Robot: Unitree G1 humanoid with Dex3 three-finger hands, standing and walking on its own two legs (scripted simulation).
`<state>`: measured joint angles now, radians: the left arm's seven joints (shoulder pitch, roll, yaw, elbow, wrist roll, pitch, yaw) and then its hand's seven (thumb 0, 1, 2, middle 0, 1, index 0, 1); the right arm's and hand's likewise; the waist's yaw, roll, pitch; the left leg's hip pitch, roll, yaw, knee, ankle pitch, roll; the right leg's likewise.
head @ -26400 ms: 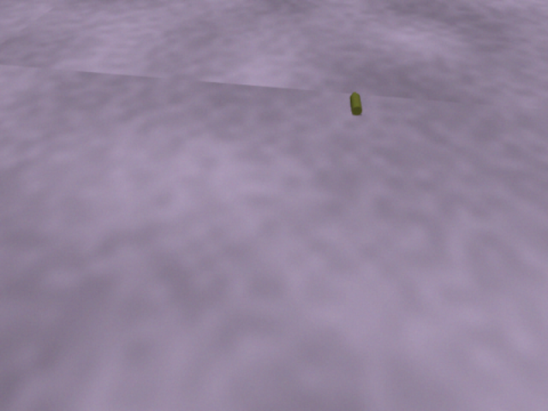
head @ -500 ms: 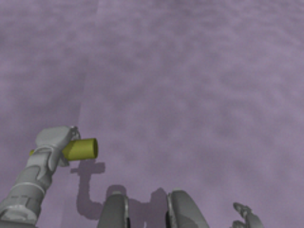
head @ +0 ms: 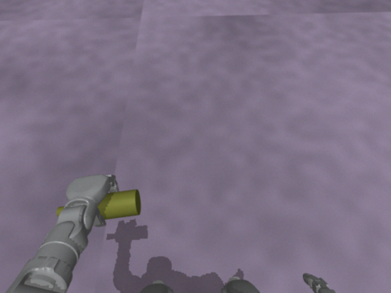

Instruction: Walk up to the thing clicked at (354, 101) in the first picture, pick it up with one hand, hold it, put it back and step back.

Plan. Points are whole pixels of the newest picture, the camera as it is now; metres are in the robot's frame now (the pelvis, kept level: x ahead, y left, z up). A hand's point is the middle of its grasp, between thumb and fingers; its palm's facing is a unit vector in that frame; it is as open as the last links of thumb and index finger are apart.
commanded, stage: hold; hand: left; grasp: from above
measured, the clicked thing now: (99, 207) +0.33 +0.23 -0.10
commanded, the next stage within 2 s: crouch in 1.92 s
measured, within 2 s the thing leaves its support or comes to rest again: neither
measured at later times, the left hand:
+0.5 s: hand (94, 196) +0.33 +0.22 -0.03, palm faces -0.45 -0.06 -0.89, open 9.3 cm
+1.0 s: hand (95, 205) +0.30 +0.20 +0.00, palm faces -0.45 -0.06 -0.89, open 9.2 cm
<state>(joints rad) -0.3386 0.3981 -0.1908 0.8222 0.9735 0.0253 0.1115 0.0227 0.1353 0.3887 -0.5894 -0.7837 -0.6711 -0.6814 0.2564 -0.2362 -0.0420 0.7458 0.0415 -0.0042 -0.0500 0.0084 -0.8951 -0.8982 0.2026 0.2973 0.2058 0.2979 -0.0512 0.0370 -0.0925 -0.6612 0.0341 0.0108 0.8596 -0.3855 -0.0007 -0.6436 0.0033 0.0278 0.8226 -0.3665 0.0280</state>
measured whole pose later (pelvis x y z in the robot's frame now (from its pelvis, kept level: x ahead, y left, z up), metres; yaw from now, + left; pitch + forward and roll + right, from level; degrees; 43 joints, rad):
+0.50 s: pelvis +0.02 +0.00 +0.02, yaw +0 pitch +6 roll +0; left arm -0.28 0.40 -0.22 0.70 0.99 0.02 0.02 0.03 0.14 0.37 -0.61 -0.75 -0.70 -0.64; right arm 0.22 -0.25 -0.05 0.71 0.06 0.04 -0.04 0.01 -0.89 -0.90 0.20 0.30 0.21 0.30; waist -0.01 0.04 -0.07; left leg -0.44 0.03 0.03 0.67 -0.34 0.00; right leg -0.43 -0.01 0.04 0.65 -0.33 0.03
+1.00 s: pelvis +0.00 -0.01 +0.03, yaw +0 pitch +2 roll +0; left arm -0.23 0.40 -0.23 0.61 0.97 0.01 -0.03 0.03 0.16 0.33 -0.63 -0.70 -0.73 -0.58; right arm 0.18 -0.25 -0.03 0.69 0.06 0.06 -0.06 0.01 -0.90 -0.90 0.20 0.30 0.20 0.30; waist 0.00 0.05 -0.03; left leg -0.34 0.03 0.03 0.56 -0.26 -0.02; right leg -0.35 0.00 0.04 0.58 -0.27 0.01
